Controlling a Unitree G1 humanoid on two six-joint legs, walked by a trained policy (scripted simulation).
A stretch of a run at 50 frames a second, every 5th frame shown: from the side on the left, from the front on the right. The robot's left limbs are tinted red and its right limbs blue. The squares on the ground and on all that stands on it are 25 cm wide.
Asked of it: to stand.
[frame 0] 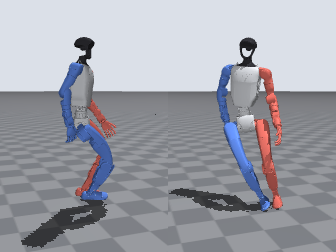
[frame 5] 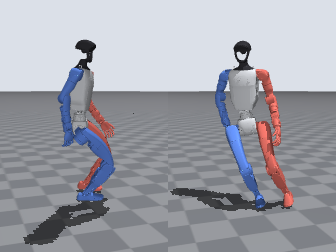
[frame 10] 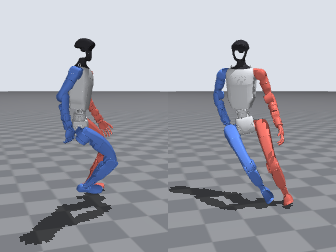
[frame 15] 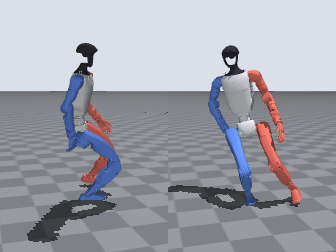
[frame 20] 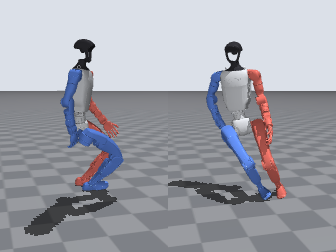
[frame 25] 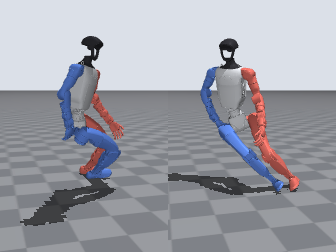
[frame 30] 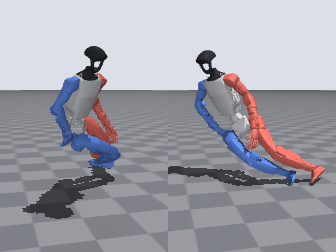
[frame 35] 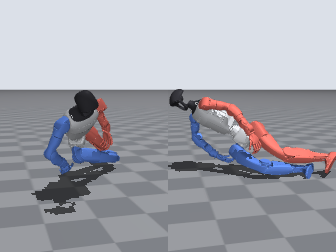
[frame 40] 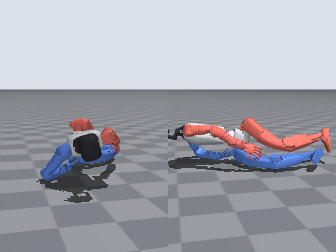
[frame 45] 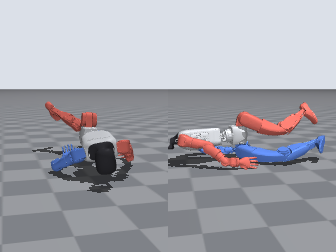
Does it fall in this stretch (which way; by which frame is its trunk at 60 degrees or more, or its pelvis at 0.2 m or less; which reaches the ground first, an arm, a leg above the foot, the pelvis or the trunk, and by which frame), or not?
yes: goes over to its right; its trunk at 60 degrees or more by frame 35; the right arm reaches the ground first, by frame 40
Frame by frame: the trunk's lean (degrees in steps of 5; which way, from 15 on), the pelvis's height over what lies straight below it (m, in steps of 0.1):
0: 5, 0.7
5: 5, 0.7
10: 5, 0.7
15: 15 forward and to its right, 0.6
20: 5, 0.6
25: 10, 0.5
30: 30 forward and to its right, 0.4
35: 60 to its right, 0.3
40: 85 to its right, 0.2
45: 95 to its right, 0.2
